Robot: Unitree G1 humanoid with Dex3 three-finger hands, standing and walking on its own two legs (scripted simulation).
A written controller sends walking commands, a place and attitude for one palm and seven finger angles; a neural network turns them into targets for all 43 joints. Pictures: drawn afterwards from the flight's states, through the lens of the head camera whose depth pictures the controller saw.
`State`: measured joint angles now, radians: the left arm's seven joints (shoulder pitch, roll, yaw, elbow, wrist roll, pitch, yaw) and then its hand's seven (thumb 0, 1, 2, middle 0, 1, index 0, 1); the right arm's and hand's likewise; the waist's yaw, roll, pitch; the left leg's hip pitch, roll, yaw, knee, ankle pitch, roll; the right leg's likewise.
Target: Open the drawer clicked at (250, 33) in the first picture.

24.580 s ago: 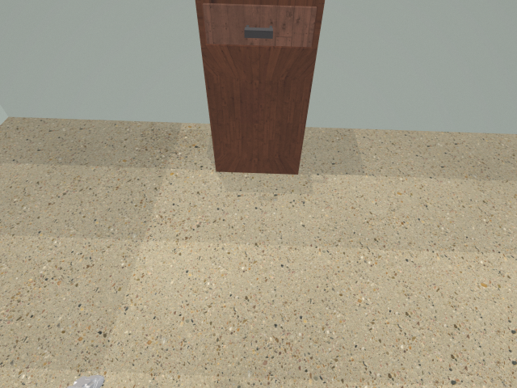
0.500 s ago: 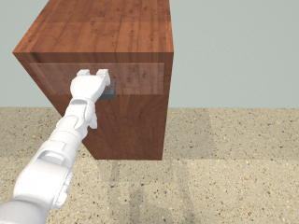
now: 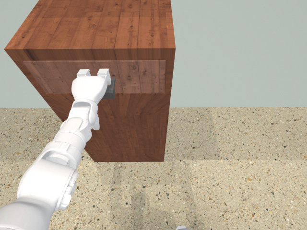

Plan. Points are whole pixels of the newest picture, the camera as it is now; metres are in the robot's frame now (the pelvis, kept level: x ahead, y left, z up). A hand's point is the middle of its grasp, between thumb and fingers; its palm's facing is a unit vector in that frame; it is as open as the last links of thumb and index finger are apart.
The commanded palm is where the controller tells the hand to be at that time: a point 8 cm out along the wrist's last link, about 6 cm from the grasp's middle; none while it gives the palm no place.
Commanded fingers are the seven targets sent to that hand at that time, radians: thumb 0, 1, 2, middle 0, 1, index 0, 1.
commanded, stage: lower the fingers behind the handle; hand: left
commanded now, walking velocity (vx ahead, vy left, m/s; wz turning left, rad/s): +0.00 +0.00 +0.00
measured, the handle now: (98, 86) +0.53 +0.16 +0.03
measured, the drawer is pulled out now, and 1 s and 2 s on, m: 0.00 0.00 0.04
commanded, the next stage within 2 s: close the thumb around the handle in 0.48 s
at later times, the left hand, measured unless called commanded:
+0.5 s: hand (95, 100) +0.47 +0.16 +0.03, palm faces -0.01 +0.00 -1.00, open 14.0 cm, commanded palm +0.44 +0.17 +0.07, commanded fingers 0.00 -0.50 0.30 -0.30 -1.20 -0.30 -1.20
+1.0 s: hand (95, 100) +0.47 +0.16 +0.03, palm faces +0.01 -0.02 -1.00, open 9.5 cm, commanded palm +0.44 +0.17 +0.07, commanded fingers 0.00 0.73 0.83 -0.39 -1.33 -0.39 -1.33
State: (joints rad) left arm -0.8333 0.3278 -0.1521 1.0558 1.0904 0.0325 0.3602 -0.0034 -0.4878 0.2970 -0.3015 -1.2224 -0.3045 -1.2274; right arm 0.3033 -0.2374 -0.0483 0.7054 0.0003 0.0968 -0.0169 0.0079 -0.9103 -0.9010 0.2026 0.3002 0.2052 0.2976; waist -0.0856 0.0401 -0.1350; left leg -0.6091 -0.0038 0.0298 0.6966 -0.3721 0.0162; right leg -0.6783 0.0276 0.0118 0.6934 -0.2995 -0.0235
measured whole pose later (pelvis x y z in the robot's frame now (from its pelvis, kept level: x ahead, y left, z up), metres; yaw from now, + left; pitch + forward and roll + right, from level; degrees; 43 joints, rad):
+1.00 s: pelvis +0.00 +0.01 +0.00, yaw -1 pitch +17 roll +0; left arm -0.80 0.32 -0.15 1.01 1.10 0.04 0.38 0.00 0.21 0.60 -0.26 -1.26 -0.29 -1.23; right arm 0.30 -0.24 -0.05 0.69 0.00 0.11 -0.02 0.01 -0.91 -0.90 0.20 0.30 0.21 0.30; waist -0.08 0.03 -0.14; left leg -0.62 0.00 0.04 0.72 -0.39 0.02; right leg -0.69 0.03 0.02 0.71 -0.31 -0.02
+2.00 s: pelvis +0.03 +0.00 +0.01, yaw -1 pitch +14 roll +0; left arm -0.44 0.28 -0.19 0.61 1.08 0.10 0.33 0.01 0.50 0.69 -0.14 -1.32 -0.22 -1.25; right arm 0.21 -0.24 -0.05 0.63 0.02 0.15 0.00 0.01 -0.91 -0.90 0.20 0.30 0.20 0.30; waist -0.02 0.05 -0.14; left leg -0.48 0.00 0.05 0.64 -0.40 0.02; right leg -0.56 0.04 0.03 0.65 -0.32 -0.02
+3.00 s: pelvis -0.03 -0.01 +0.00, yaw +0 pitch +11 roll +1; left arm -0.61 0.30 -0.19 0.87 1.08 0.02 0.40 -0.01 0.48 0.70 -0.21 -1.27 -0.19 -1.31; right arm 0.27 -0.24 -0.05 0.72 0.02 0.08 -0.04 0.01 -0.91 -0.90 0.20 0.30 0.20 0.30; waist -0.03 0.04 -0.10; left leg -0.54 -0.01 0.03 0.68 -0.33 0.01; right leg -0.61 0.02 0.01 0.69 -0.27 -0.03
